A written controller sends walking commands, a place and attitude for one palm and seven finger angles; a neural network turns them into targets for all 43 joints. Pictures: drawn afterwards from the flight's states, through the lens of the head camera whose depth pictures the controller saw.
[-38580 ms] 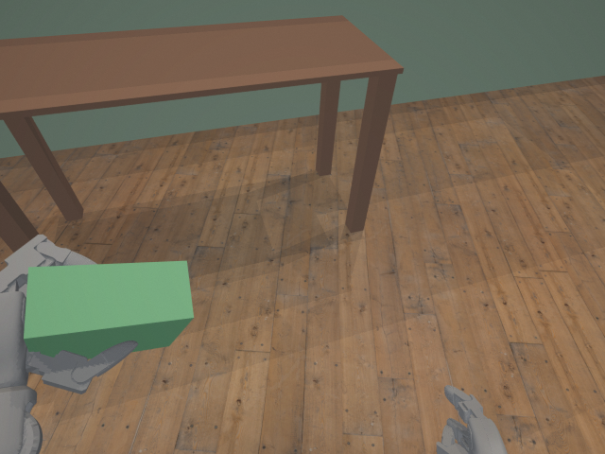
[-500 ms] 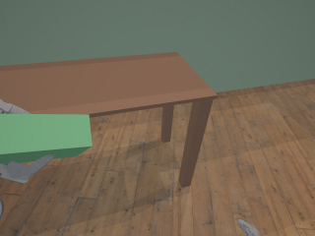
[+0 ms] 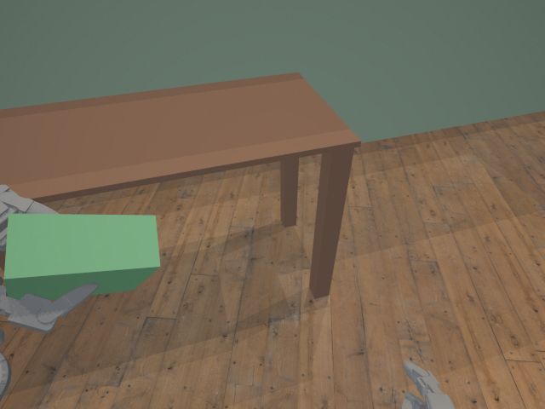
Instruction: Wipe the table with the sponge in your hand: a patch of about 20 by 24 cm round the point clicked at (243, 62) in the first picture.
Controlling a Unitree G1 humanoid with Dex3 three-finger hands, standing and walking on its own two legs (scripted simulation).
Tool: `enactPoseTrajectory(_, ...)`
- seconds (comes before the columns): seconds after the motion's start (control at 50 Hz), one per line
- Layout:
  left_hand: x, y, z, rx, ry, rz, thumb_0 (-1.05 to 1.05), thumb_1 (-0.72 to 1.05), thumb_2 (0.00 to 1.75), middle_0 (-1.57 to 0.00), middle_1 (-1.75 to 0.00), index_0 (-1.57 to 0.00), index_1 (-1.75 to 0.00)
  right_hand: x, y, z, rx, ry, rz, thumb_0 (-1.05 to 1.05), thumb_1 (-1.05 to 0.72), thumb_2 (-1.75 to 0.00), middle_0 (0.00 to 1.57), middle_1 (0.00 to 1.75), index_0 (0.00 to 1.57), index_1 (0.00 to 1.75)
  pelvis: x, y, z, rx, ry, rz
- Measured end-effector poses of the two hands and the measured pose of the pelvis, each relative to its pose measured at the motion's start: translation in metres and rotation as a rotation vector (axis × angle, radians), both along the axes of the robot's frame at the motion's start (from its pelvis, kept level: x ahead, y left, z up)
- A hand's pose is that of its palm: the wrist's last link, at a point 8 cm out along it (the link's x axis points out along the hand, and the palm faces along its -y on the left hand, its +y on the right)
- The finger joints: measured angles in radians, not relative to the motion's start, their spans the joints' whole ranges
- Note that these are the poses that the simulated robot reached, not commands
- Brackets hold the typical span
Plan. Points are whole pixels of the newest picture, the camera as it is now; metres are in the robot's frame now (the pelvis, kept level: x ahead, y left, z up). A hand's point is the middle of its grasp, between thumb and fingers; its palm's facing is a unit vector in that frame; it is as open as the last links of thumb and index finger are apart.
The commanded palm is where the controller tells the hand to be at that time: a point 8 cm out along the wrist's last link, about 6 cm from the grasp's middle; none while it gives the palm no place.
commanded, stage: stop stepping back and stand still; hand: left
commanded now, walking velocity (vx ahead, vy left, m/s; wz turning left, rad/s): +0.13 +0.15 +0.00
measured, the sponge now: (105, 258) +0.25 +0.20 +0.18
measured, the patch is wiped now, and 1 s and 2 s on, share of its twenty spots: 1.00 1.00 1.00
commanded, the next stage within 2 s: stand and wait in 0.72 s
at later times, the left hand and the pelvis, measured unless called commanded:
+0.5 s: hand (49, 255) +0.24 +0.25 +0.20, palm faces +0.41 -0.83 -0.38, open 10.1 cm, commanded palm +0.18 +0.30 +0.22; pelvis +0.02 +0.02 +0.00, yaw +0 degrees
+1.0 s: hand (25, 253) +0.24 +0.28 +0.20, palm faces +0.42 -0.84 -0.34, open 10.1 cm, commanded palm +0.18 +0.32 +0.22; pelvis +0.02 +0.04 +0.01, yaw -1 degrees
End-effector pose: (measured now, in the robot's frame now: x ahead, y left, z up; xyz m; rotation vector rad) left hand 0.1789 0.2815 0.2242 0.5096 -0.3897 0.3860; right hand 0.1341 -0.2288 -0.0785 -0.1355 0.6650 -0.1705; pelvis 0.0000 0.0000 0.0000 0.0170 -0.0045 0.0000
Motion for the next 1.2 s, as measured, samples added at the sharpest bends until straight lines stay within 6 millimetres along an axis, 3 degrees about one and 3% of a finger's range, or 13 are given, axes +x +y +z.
enactPoseTrajectory(0.06,-0.01,-0.014,-0.01,0.014,0.002,-0.001,-0.01,-0.51,1.05,-0.73,-1.34,-0.75,-1.34,0.004,-0.01,-0.014,-0.021,0.037,0.051,0.01,-0.9,-0.9,0.21,0.3,0.2,0.3,-0.005,-0.01,-0.012,-0.002,0.0,0.017)
enactPoseTrajectory(0.1,-0.015,-0.022,-0.013,-0.023,0.007,-0.019,-0.01,-0.51,1.05,-0.73,-1.34,-0.75,-1.34,0.005,-0.016,-0.018,-0.037,0.087,0.066,0.01,-0.9,-0.9,0.21,0.3,0.2,0.3,-0.007,-0.011,-0.01,-0.02,-0.008,0.025)
enactPoseTrajectory(0.2,-0.018,-0.029,0.002,-0.012,-0.012,-0.038,-0.01,-0.51,1.05,-0.73,-1.34,-0.75,-1.34,0.009,-0.025,-0.004,-0.066,0.116,0.038,0.02,-0.9,-0.9,0.21,0.3,0.2,0.3,-0.001,-0.013,0.002,0.016,0.006,0.018)
enactPoseTrajectory(0.28,-0.008,-0.02,0.009,0.029,-0.054,-0.033,-0.01,-0.51,1.05,-0.73,-1.34,-0.75,-1.34,0.023,-0.026,-0.001,-0.09,0.056,0.015,0.01,-0.9,-0.9,0.21,0.3,0.2,0.3,0.005,-0.005,-0.003,-0.008,-0.001,0.024)
enactPoseTrajectory(0.44,0.016,0.004,-0.009,-0.034,0.026,-0.004,-0.01,-0.51,1.05,-0.73,-1.34,-0.75,-1.34,0.045,-0.004,0.011,-0.059,0.018,0.016,0.01,-0.9,-0.9,0.2,0.3,0.2,0.3,0.017,0.009,0.002,-0.017,-0.012,0.017)
enactPoseTrajectory(0.66,0.012,0.026,-0.005,-0.031,0.009,-0.017,-0.01,-0.51,1.05,-0.73,-1.34,-0.75,-1.34,0.06,0.039,0.022,-0.044,0.013,0.076,0.01,-0.9,-0.9,0.21,0.3,0.2,0.3,0.018,0.028,0.008,-0.03,-0.008,-0.001)
enactPoseTrajectory(0.84,0.015,0.035,-0.013,-0.09,0.014,-0.008,-0.01,-0.51,1.05,-0.73,-1.34,-0.75,-1.34,0.059,0.052,0.025,-0.047,0.016,0.089,0.01,-0.9,-0.9,0.21,0.3,0.2,0.3,0.017,0.036,0.01,-0.034,-0.006,-0.007)
enactPoseTrajectory(1.2,0.017,0.03,-0.011,-0.065,0.036,-0.023,-0.01,-0.51,1.05,-0.73,-1.34,-0.75,-1.34,0.041,0.035,0.018,-0.06,0.061,0.035,0.01,-0.9,-0.9,0.21,0.3,0.2,0.3,0.017,0.036,0.011,-0.033,-0.002,-0.013)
